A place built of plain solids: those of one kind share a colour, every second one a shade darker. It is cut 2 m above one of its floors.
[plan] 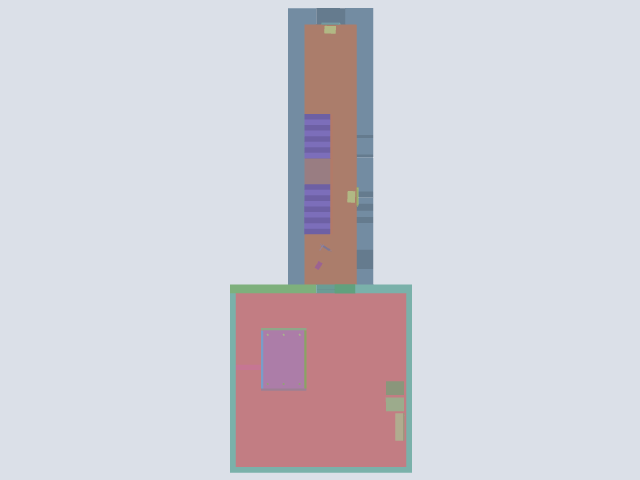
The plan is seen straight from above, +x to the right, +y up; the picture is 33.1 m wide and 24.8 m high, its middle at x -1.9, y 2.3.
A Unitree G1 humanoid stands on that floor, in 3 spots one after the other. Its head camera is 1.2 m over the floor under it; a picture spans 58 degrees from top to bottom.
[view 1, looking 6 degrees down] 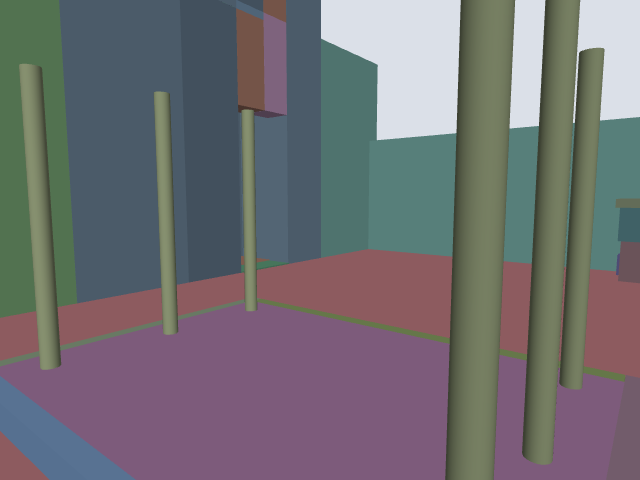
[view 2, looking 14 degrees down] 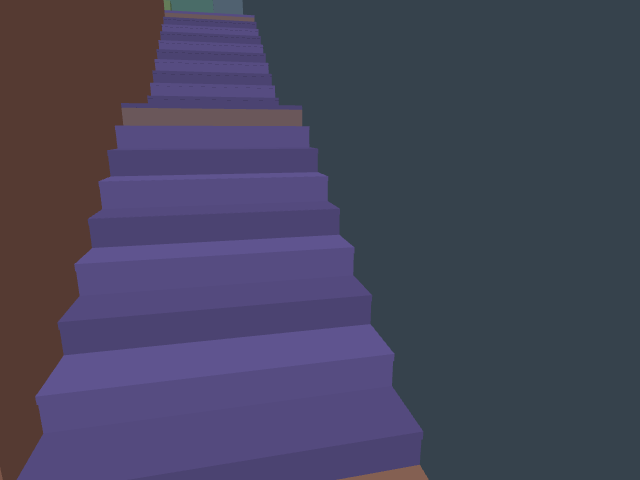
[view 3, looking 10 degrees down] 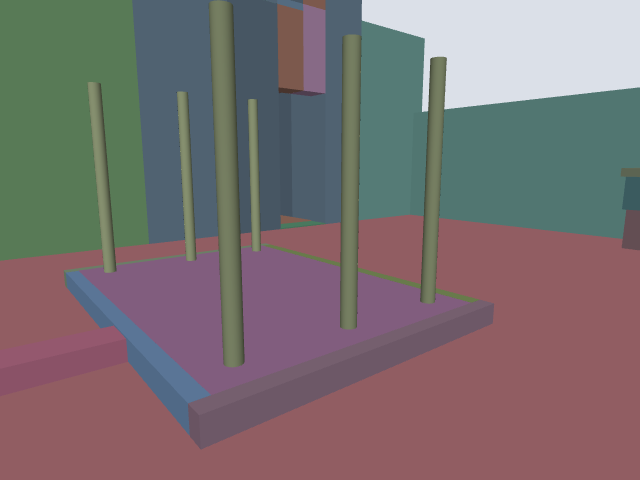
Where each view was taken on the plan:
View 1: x -5.60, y -5.46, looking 38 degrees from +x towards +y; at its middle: wall_hall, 8.18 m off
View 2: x -2.04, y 10.04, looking -103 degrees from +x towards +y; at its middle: flightA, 2.42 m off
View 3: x -5.60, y -7.10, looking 51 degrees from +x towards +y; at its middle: floor_yard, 6.91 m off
